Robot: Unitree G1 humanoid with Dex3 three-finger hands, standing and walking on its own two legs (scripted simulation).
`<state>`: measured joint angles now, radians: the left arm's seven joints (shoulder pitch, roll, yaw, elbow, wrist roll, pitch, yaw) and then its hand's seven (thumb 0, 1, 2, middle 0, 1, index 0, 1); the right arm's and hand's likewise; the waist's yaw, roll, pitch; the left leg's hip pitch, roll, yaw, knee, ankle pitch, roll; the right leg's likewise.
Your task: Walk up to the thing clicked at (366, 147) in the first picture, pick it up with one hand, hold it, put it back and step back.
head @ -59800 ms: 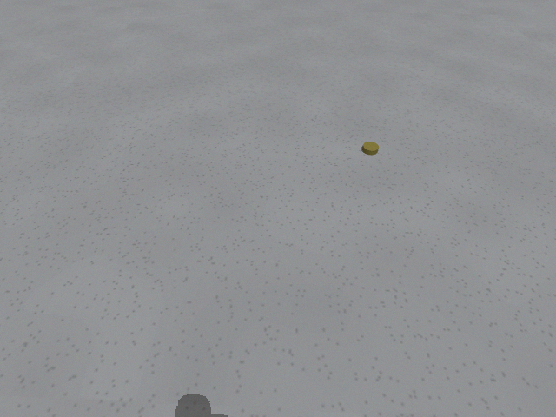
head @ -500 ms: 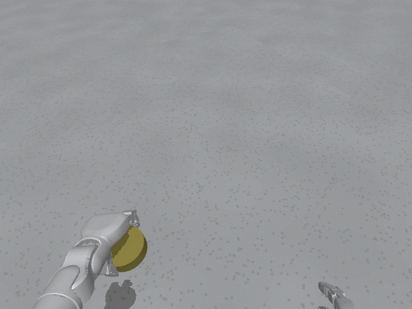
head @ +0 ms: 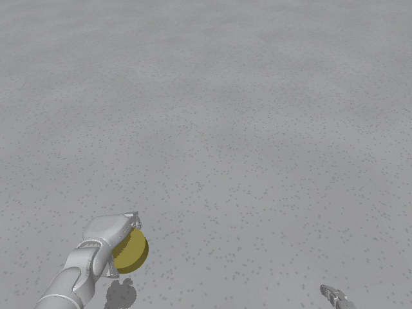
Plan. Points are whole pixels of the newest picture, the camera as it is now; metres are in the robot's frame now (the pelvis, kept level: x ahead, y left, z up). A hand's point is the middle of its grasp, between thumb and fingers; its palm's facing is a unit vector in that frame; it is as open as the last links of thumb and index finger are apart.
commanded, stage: crouch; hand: left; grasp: from above
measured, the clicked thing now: (126, 249) +0.29 +0.20 -0.08
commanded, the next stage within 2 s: lower in 1.94 s
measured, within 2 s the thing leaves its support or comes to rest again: neither
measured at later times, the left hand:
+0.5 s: hand (134, 265) +0.30 +0.22 -0.21, palm faces -0.45 +0.03 -0.89, open 11.9 cm
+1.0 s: hand (157, 283) +0.32 +0.21 -0.45, palm faces -0.49 -0.01 -0.87, open 11.7 cm
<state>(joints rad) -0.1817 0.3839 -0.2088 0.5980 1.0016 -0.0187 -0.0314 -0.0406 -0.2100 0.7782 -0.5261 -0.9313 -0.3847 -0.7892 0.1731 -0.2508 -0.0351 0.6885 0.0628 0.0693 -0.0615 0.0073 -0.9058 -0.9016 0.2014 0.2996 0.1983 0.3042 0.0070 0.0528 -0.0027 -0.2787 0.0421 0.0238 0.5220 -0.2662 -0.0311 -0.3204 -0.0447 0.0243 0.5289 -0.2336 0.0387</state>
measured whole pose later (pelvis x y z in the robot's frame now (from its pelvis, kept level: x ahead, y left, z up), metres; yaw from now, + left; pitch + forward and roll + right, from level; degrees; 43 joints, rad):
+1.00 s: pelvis -0.07 +0.01 -0.28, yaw +1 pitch +35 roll -3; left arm -0.69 0.36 -0.09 1.22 1.17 -0.04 0.40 -0.01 -0.17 0.61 -0.64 -0.76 -0.50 -0.66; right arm 0.15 -0.21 -0.06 0.77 -0.08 -0.05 0.01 0.00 -0.90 -0.90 0.21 0.30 0.20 0.30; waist -0.14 0.05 -0.20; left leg -1.86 0.01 -0.08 1.90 -0.66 -0.03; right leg -1.86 -0.04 0.03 1.85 -0.61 0.06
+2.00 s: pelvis -0.08 +0.01 -0.43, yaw -1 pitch +34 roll -5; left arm -0.92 0.47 -0.01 1.53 1.22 -0.08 0.52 -0.03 -0.18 0.65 -0.63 -0.78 -0.48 -0.67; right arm 0.13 -0.25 -0.01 0.80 -0.16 -0.09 0.12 0.00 -0.90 -0.90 0.20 0.30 0.20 0.30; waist -0.22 0.03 -0.11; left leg -2.26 -0.02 -0.14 2.36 -0.70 -0.05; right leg -2.25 -0.01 0.03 2.28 -0.63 0.07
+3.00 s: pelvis -0.07 +0.02 -0.48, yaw -6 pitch +31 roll -10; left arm -0.98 0.66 0.11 1.79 1.34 -0.20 0.76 -0.03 -0.16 0.62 -0.62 -0.78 -0.47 -0.68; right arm 0.11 -0.30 0.09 0.84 -0.31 -0.22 0.35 0.00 -0.90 -0.89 0.20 0.30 0.20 0.30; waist -0.34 -0.03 0.05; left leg -2.36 -0.03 -0.22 2.57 -0.77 -0.05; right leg -2.31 0.02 -0.01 2.42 -0.66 0.09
